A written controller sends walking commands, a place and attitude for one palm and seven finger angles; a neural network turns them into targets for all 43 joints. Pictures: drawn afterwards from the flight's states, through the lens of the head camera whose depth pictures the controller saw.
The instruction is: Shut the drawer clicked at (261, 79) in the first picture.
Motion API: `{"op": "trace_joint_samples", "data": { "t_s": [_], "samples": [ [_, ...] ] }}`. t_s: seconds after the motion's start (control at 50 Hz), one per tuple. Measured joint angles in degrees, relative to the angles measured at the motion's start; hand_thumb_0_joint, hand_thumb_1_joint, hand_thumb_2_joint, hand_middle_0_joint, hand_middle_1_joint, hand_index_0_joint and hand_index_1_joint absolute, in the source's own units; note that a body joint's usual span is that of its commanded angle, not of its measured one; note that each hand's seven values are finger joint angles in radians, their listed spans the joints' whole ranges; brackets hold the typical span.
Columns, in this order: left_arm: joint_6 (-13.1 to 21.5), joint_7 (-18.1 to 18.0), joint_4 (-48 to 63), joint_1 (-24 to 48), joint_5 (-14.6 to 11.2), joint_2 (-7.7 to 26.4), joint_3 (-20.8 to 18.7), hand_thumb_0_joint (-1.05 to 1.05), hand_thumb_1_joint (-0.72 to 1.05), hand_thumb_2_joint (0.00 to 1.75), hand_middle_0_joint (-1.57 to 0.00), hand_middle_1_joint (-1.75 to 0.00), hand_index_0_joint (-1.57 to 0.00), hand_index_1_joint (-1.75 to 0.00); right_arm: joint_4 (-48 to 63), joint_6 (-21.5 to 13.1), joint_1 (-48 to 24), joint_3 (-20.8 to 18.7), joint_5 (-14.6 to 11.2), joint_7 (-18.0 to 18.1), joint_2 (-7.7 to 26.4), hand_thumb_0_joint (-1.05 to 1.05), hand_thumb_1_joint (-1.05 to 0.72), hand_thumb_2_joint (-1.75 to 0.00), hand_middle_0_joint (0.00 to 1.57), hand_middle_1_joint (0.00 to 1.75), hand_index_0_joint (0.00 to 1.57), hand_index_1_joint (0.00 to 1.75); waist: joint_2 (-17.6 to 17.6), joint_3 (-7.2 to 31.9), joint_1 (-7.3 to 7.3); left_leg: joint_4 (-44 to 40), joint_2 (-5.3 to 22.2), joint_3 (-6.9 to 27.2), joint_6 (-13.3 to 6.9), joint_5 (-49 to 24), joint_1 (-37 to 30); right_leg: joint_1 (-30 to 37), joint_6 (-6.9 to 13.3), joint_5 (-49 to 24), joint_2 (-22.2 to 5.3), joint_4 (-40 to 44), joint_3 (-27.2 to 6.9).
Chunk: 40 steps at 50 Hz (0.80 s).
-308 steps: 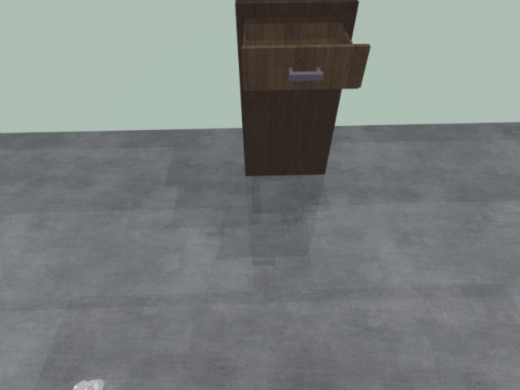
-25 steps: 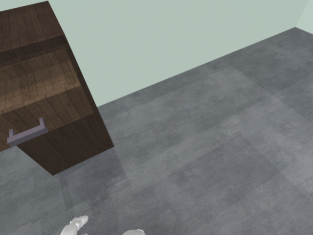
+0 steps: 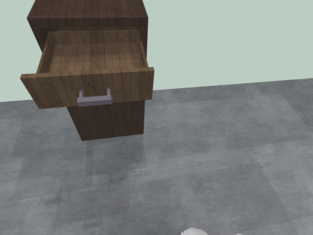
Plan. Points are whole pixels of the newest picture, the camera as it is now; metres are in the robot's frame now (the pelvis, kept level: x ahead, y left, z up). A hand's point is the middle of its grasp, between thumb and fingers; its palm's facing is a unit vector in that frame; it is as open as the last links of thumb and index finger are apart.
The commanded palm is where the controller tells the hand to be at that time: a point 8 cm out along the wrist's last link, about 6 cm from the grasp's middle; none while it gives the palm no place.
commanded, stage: turn to face it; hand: left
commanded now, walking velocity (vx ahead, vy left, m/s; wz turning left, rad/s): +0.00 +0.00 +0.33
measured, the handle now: (95, 96) +0.51 +0.25 +0.00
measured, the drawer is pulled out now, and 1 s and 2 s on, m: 0.29 0.29 0.29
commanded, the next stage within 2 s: take the last steps up to it in 0.28 s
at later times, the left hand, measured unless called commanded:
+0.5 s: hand out of the picture +0.01 +0.15 -0.14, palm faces +0.22 -0.94 -0.25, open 7.3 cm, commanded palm none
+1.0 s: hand out of the picture +0.04 +0.20 -0.17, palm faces +0.21 -0.97 -0.15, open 7.4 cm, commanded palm none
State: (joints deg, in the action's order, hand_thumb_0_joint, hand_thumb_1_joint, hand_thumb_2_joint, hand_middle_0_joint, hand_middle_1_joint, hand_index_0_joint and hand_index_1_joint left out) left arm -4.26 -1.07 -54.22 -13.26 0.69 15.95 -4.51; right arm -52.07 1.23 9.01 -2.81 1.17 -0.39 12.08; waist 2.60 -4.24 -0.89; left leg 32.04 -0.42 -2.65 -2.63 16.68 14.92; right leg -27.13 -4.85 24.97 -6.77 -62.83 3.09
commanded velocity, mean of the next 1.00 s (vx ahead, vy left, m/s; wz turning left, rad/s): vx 0.19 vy -0.05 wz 0.07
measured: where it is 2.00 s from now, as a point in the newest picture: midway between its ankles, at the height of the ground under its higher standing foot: (154, 225)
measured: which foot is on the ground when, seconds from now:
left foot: down 0.00-0.32, up 0.34-0.70, down 0.72-1.00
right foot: up 0.00-0.28, down 0.30-0.72, up 0.74-1.00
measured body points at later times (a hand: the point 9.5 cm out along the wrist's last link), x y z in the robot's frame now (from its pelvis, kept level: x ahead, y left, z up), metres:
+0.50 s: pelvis -0.01 -0.04 +0.01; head +0.00 -0.06 +0.46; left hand +0.00 +0.20 -0.13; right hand +0.06 -0.27 -0.16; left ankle -0.06 +0.10 -0.66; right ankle +0.01 -0.13 -0.73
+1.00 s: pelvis +0.06 +0.02 +0.01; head +0.06 +0.04 +0.46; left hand +0.02 +0.25 -0.16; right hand +0.03 -0.20 -0.14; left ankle -0.04 +0.11 -0.73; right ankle +0.16 -0.12 -0.66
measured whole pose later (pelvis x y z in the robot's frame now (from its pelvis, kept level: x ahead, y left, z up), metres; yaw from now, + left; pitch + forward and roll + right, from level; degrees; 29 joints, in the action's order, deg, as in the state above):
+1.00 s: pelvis +0.06 +0.02 +0.01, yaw +9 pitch -2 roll +0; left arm -1.1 1.2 -62.2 -16.3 1.2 11.2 -3.4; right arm -64.5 -3.4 24.4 -1.3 1.3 1.4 5.9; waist 2.6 -1.7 -0.2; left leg 17.5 1.8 -7.1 -0.3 17.1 -1.4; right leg -34.3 -1.2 10.8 -6.5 -58.5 3.2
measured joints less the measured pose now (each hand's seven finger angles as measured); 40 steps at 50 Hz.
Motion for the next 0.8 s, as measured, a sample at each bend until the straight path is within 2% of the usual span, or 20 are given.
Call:
{"op": "trace_joint_samples", "data": {
  "t_s": [0.1,0.18,0.24,0.3,0.32,0.34,0.38,0.44,0.48,0.52,0.58,0.66,0.7,0.72,0.74,0.78,0.8],
  "samples": [
    [0.5,-0.1,0.7,1.0,-0.2,-1.0,0.6,0.01,0.91,0.90,-0.20,-0.30,-0.20,-0.30,-0.9,0.2,0.9,0.5,-0.1,0.2,-0.6,0.00,-0.91,-0.90,0.20,0.30,0.20,0.30,-1.4,0.5,0.24,-4.3,-1.2,2.0,-0.5,-2.8,-1.8,1.2,-0.3,-1.3,1.7,5.0,-1.2],
    [0.6,-0.2,1.0,2.1,-0.3,-2.4,1.1,0.01,0.91,0.90,-0.20,-0.30,-0.20,-0.30,-1.7,0.7,1.8,0.4,0.1,0.2,-1.0,0.00,-0.91,-0.90,0.20,0.30,0.20,0.30,-2.4,0.8,0.99,-4.9,-2.0,3.2,-0.3,-3.5,-1.9,3.7,0.1,-0.5,2.8,10.9,-1.4],
    [1.2,-0.4,1.3,2.6,-0.4,-3.6,1.5,0.01,0.91,0.90,-0.20,-0.30,-0.20,-0.30,-2.5,1.0,2.5,0.2,0.3,0.2,-1.0,0.01,-0.91,-0.90,0.20,0.30,0.20,0.30,-3.3,1.0,1.61,-4.2,-2.4,4.2,0.2,-3.5,-1.3,7.0,0.9,-1.0,3.9,17.8,-1.4],
    [2.4,-0.5,1.8,2.3,-0.5,-4.6,2.1,0.01,0.91,0.90,-0.20,-0.30,-0.20,-0.30,-3.2,1.2,3.5,-0.1,-0.1,0.2,-0.9,0.01,-0.91,-0.90,0.20,0.30,0.20,0.30,-3.8,1.7,1.71,-1.7,-3.2,5.0,1.2,-2.7,0.4,12.5,1.8,-7.1,4.6,29.5,-0.9],
    [3.0,-0.7,1.5,2.4,-0.3,-5.3,2.2,0.01,0.91,0.90,-0.20,-0.30,-0.20,-0.30,-3.6,1.3,3.6,-0.3,-0.3,0.1,-0.5,0.01,-0.91,-0.90,0.20,0.30,0.20,0.30,-4.9,1.7,1.60,0.1,-2.7,5.5,1.6,-1.9,1.4,13.0,3.4,-7.5,5.2,30.8,-0.3],
    [3.2,-0.7,1.5,2.3,0.0,-6.0,2.5,0.01,0.90,0.90,-0.20,-0.30,-0.20,-0.30,-3.9,1.5,3.7,-0.6,-0.4,0.1,-0.2,0.01,-0.91,-0.90,0.20,0.30,0.20,0.30,-5.8,1.6,1.75,3.3,-2.6,6.0,2.1,2.0,2.7,13.0,4.7,-7.6,5.5,30.5,0.4],
    [3.6,-0.6,1.6,1.5,0.1,-6.8,2.9,0.00,0.90,0.90,-0.20,-0.30,-0.20,-0.30,-4.4,2.5,4.0,-1.1,-0.3,0.1,0.0,0.01,-0.91,-0.90,0.20,0.30,0.20,0.30,-6.0,1.9,1.80,13.2,-3.0,5.9,2.8,8.8,6.1,13.2,6.1,-7.8,4.9,30.8,1.5],
    [3.8,-0.5,1.1,0.3,0.1,-7.7,3.1,0.00,0.90,0.90,-0.20,-0.30,-0.20,-0.30,-5.4,2.8,4.2,-1.6,-0.1,-0.3,0.5,0.01,-0.91,-0.90,0.20,0.30,0.20,0.30,-5.9,1.9,1.61,26.0,-1.6,4.9,3.8,7.5,9.7,14.8,6.5,-9.3,4.4,33.5,2.7],
    [4.2,-0.4,0.3,-0.8,0.2,-8.0,3.1,0.00,0.90,0.90,-0.20,-0.30,-0.20,-0.30,-6.0,2.6,4.7,-1.7,0.2,-0.5,0.7,0.01,-0.91,-0.90,0.20,0.30,0.19,0.30,-5.7,2.3,1.49,28.9,0.0,4.2,4.3,5.3,10.1,15.9,6.4,-10.2,4.3,35.4,3.4],
    [4.7,-0.6,-0.6,-2.2,0.4,-7.8,2.7,0.00,0.91,0.90,-0.20,-0.30,-0.20,-0.30,-6.6,2.3,5.3,-1.8,0.4,-0.7,0.5,0.01,-0.91,-0.90,0.20,0.30,0.19,0.30,-5.1,2.8,1.16,27.5,1.8,3.4,4.6,4.3,9.2,16.7,6.3,-10.8,4.1,37.0,4.1],
    [5.4,-0.1,-2.3,-4.4,0.8,-7.3,2.6,0.00,0.92,0.90,-0.20,-0.30,-0.20,-0.30,-7.6,1.9,5.7,-1.7,0.6,-0.9,0.2,0.01,-0.91,-0.90,0.20,0.30,0.19,0.30,-4.0,3.6,0.17,20.3,3.6,1.8,4.4,5.6,6.3,17.6,6.1,-11.4,3.6,38.8,4.6],
    [5.6,0.4,-5.4,-7.7,0.9,-6.6,2.5,0.00,0.91,0.90,-0.20,-0.30,-0.20,-0.30,-8.2,0.7,5.2,-1.1,0.5,-0.8,-0.4,0.01,-0.91,-0.90,0.20,0.30,0.19,0.30,-2.7,4.2,-1.51,8.9,3.9,-0.1,3.5,6.9,1.9,17.9,5.3,-11.4,3.2,39.5,4.7],
    [5.2,0.5,-7.2,-9.5,0.6,-6.3,2.3,0.00,0.91,0.90,-0.20,-0.30,-0.20,-0.30,-8.1,-0.5,5.0,-0.6,0.4,-0.6,-0.9,0.01,-0.91,-0.90,0.20,0.30,0.19,0.30,-2.2,4.4,-1.84,1.3,3.6,-1.5,3.1,4.5,-1.6,17.5,4.6,-10.3,3.1,38.0,4.7],
    [4.9,0.6,-8.0,-10.5,0.4,-6.4,2.3,0.00,0.91,0.90,-0.20,-0.30,-0.20,-0.30,-7.9,-1.3,5.0,-0.3,0.3,-0.4,-1.0,0.01,-0.91,-0.90,0.20,0.30,0.19,0.30,-2.6,4.7,-1.78,-2.7,3.8,-1.6,2.8,3.5,-3.4,16.7,4.3,-9.1,3.4,36.0,4.7],
    [4.5,0.7,-8.9,-11.1,0.2,-6.1,2.2,0.00,0.91,0.90,-0.20,-0.30,-0.20,-0.30,-8.0,-2.1,4.8,-0.2,0.4,-0.1,-1.5,0.01,-0.91,-0.90,0.20,0.30,0.19,0.30,-2.0,4.5,-1.53,-3.0,3.5,-1.8,2.4,0.8,-3.6,15.5,4.5,-6.2,3.1,32.5,4.3],
    [3.0,1.0,-10.6,-11.8,0.5,-5.7,2.0,0.01,0.91,0.90,-0.20,-0.30,-0.20,-0.30,-7.8,-3.0,5.3,0.2,0.6,0.2,-2.9,0.01,-0.91,-0.90,0.20,0.30,0.19,0.30,-0.7,4.5,-1.04,-1.7,3.1,-2.8,1.9,1.6,-4.5,11.6,5.0,-0.2,3.0,22.4,2.4],
    [2.5,1.1,-11.1,-11.9,0.7,-5.6,1.9,0.01,0.91,0.90,-0.20,-0.30,-0.20,-0.30,-7.8,-3.4,6.1,0.3,0.7,0.6,-3.4,0.00,-0.91,-0.90,0.20,0.30,0.19,0.30,-0.6,4.6,-0.61,-2.4,3.1,-3.0,1.7,2.1,-5.5,9.3,5.2,0.2,3.2,17.0,1.9]
  ]
}}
